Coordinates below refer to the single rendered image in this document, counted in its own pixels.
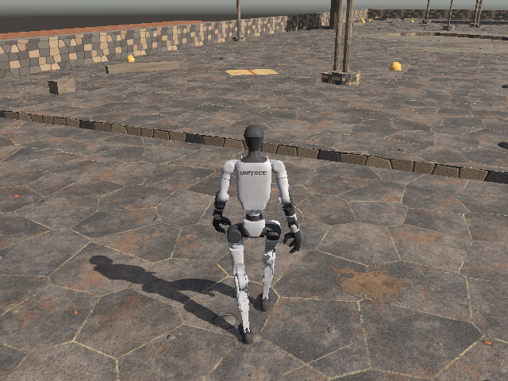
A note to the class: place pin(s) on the robot right thigh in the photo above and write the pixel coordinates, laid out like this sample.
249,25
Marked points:
272,235

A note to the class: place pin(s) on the robot left hand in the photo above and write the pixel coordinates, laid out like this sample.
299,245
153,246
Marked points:
224,221

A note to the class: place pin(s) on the right robot forearm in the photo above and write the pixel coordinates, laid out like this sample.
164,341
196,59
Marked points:
291,216

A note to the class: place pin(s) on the robot right hand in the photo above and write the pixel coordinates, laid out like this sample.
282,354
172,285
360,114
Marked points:
296,242

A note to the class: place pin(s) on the left robot upper arm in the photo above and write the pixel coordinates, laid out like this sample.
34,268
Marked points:
225,180

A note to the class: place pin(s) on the right robot foot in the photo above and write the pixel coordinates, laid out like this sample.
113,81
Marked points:
264,304

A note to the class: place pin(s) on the left robot forearm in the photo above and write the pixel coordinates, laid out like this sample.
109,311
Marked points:
218,208

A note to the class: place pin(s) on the right robot upper arm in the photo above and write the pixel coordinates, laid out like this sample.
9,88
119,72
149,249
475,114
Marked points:
278,167

